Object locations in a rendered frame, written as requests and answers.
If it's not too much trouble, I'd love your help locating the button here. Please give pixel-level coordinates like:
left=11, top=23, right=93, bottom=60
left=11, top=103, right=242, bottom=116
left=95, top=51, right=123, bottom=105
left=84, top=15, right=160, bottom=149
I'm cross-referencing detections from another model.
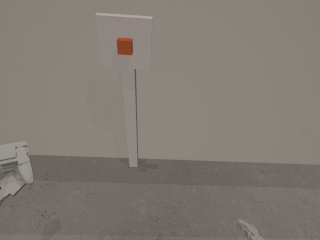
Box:
left=116, top=37, right=133, bottom=55

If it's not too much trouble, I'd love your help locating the panel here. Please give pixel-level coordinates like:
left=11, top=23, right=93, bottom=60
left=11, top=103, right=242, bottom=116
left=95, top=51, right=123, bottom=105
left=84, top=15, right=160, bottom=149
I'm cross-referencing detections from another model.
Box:
left=95, top=12, right=153, bottom=167

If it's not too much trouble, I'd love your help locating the right robot hand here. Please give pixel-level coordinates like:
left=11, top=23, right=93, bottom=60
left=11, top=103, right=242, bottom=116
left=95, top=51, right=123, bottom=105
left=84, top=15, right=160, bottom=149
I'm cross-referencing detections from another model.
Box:
left=237, top=219, right=265, bottom=240

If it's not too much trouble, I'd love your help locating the left robot hand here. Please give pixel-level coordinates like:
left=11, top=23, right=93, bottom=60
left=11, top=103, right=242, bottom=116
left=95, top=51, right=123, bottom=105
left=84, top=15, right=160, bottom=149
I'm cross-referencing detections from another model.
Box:
left=0, top=141, right=34, bottom=206

